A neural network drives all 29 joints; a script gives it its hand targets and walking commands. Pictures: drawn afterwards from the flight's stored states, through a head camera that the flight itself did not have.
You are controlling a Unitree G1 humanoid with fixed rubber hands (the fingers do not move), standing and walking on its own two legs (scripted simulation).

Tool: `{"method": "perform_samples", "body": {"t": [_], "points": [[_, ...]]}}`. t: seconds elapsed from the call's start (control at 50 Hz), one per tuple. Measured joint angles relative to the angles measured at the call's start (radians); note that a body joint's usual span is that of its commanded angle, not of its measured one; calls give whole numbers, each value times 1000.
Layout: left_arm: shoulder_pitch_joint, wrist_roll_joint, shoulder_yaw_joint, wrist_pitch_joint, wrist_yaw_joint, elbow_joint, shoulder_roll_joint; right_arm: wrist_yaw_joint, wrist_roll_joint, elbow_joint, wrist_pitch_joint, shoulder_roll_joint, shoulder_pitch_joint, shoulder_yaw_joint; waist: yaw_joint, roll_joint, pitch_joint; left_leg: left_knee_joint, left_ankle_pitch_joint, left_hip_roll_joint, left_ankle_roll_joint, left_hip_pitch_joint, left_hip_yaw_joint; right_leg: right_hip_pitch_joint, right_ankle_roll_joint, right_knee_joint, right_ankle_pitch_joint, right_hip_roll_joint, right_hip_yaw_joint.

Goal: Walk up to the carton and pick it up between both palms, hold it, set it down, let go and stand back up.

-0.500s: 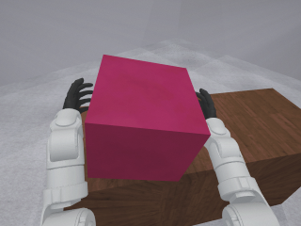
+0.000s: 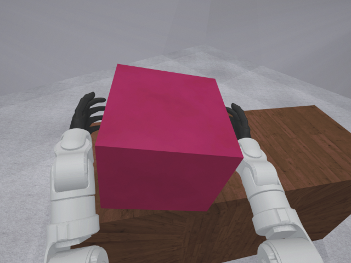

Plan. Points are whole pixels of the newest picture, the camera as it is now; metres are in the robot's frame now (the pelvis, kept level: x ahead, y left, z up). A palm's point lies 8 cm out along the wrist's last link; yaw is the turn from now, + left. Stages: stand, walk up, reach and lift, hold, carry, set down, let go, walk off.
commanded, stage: hold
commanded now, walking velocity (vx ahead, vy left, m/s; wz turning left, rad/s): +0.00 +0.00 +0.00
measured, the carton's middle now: (162, 138) +0.39 +0.01 +0.13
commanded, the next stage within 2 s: none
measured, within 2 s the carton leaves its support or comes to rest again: neither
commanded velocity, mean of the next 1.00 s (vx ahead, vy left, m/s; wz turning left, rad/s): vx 0.00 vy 0.00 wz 0.00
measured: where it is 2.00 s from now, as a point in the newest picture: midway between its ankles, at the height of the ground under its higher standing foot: outside the picture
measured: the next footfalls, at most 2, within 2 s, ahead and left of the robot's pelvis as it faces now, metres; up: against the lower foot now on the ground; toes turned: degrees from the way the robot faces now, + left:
none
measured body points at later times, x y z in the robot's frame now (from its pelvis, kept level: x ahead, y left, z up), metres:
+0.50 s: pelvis +0.00 +0.00 +0.00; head -0.05 +0.03 +0.45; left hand +0.36 +0.18 +0.18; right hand +0.36 -0.16 +0.16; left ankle +0.07 +0.10 -0.75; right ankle -0.03 -0.09 -0.75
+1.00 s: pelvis +0.00 +0.00 +0.00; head -0.05 +0.04 +0.44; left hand +0.35 +0.19 +0.18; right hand +0.36 -0.16 +0.17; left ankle +0.07 +0.10 -0.75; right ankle -0.03 -0.09 -0.75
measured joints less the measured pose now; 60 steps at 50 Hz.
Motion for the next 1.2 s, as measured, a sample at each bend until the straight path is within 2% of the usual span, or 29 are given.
{"method": "perform_samples", "body": {"t": [0.14, 0.28, 0.42, 0.56, 0.7, 0.86, 0.98, 1.1, 1.2], "points": [[-7, -5, 18, -19, -4, 35, -17, -15, -2, -7, 7, -16, 14, 20, 3, 30, 1, -5, 1, -2, 8, 4, 10, -2, 6, 1, 1, -3, 9], [1, -20, 30, -29, -3, 14, -10, -25, 10, -16, 12, -19, -10, 35, 16, -18, -21, -7, -2, 6, -2, 9, 13, 2, -2, -3, 1, 4, 14], [5, 2, 25, -4, -12, 4, 3, -9, 0, 20, 11, 4, -26, 14, 10, -54, -12, -3, -4, 6, -8, 19, 1, 20, -6, -6, -1, 6, 2], [7, 1, 4, -1, -4, 12, 0, 2, -3, 20, -7, 9, 5, -4, -3, -8, 12, 5, 0, -1, 1, -1, -2, 1, 1, 2, 1, -2, -3], [-17, -20, -1, -33, 12, 23, -11, -11, -4, -27, -18, -18, 19, 7, 6, 32, -8, -3, 2, -2, 12, -12, 14, -19, 10, 3, 5, -5, 13], [-15, 12, 39, -15, -17, 33, -17, -16, 2, 23, 11, -15, -23, 27, 19, -26, -19, -17, -2, 3, 3, 37, 20, 27, 2, -10, 2, 1, 21], [18, 9, 25, 1, -12, -7, -10, 0, 4, 30, 3, 3, -17, 12, 20, -55, -1, -1, -3, 6, -6, 22, 6, 21, -5, -3, 0, 5, 6], [-6, -7, -1, -10, 16, 11, -3, 24, -25, 36, -25, 13, -15, -33, 11, -17, 12, 5, 4, 2, -1, -13, 0, -17, -3, 14, 0, 1, -1], [-40, -12, -6, -23, 19, 46, -2, 9, -27, 23, -32, -2, -9, -26, 6, 24, 5, -5, 10, -1, 7, -20, 7, -31, 5, 11, 4, -2, 6]]}}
